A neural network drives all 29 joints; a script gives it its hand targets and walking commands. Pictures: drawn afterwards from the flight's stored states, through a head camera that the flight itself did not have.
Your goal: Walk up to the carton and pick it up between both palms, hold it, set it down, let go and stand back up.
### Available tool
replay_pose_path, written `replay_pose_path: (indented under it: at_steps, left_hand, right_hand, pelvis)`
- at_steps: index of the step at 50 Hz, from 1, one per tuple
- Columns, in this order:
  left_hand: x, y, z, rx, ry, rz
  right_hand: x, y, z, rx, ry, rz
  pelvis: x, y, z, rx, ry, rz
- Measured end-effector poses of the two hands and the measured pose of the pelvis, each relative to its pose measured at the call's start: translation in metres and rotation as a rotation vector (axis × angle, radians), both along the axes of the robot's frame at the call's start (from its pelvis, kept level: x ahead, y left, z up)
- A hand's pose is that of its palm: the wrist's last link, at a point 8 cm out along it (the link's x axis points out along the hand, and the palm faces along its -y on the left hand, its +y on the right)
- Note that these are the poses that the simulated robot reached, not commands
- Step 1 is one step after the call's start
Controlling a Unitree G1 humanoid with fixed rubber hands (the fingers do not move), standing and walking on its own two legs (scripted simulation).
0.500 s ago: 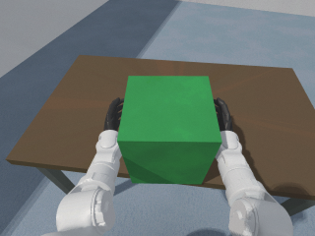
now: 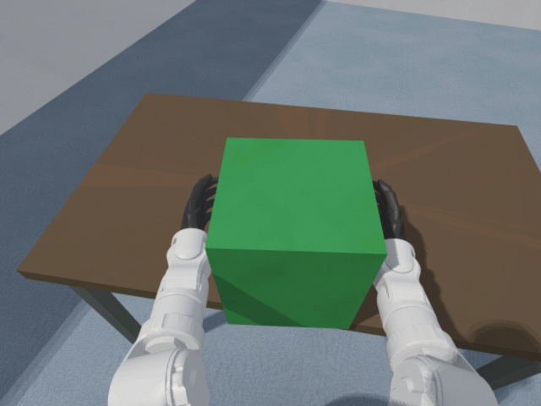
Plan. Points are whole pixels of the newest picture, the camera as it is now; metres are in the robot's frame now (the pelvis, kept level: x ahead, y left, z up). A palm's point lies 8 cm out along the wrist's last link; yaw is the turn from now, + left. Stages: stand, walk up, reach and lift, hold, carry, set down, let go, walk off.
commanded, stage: reach and lift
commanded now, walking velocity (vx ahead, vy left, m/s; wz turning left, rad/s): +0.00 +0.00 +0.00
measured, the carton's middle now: (291, 238) +0.38 +0.00 +0.02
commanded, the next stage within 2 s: none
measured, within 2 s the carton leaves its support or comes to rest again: leaves its support in 0.34 s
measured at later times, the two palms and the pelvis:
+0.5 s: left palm (189, 227) +0.37 +0.15 +0.07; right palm (391, 231) +0.36 -0.15 +0.07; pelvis -0.02 +0.00 +0.00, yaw +1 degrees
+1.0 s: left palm (196, 222) +0.37 +0.14 +0.07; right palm (397, 229) +0.36 -0.16 +0.07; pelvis -0.01 -0.01 +0.00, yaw +1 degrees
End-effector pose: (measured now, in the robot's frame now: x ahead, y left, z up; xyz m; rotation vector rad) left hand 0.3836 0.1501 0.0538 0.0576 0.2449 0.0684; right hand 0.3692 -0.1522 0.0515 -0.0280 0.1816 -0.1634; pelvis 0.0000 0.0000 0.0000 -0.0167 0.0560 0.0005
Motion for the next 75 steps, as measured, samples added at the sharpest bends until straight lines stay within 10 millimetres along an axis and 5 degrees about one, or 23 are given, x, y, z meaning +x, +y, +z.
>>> replay_pose_path:
  at_steps: [19, 33, 48, 67, 75]
  left_hand:
    - [-0.014, 0.003, 0.005, -0.021, -0.079, 0.007]
    - [-0.014, 0.003, 0.028, -0.020, -0.160, 0.020]
    - [-0.012, -0.006, 0.017, -0.012, -0.094, 0.015]
    - [-0.028, 0.019, 0.103, -0.031, -0.132, 0.056]
    - [-0.034, 0.021, 0.114, -0.013, -0.097, 0.054]
  right_hand:
    - [-0.011, 0.004, 0.010, -0.072, -0.092, 0.010]
    - [-0.009, 0.004, 0.034, -0.084, -0.172, 0.019]
    - [-0.009, -0.005, 0.016, -0.044, -0.106, 0.004]
    - [-0.011, 0.020, 0.097, 0.001, -0.132, 0.048]
    - [-0.018, 0.021, 0.105, 0.006, -0.101, 0.044]
  pelvis:
    - [-0.011, -0.001, 0.001, 0.004, 0.016, 0.024]
    - [-0.024, -0.003, 0.001, 0.007, 0.032, 0.014]
    - [-0.013, -0.007, 0.001, 0.001, 0.037, 0.019]
    - [-0.021, 0.001, 0.000, 0.008, -0.148, 0.045]
    - [-0.027, 0.003, -0.001, 0.009, -0.195, 0.044]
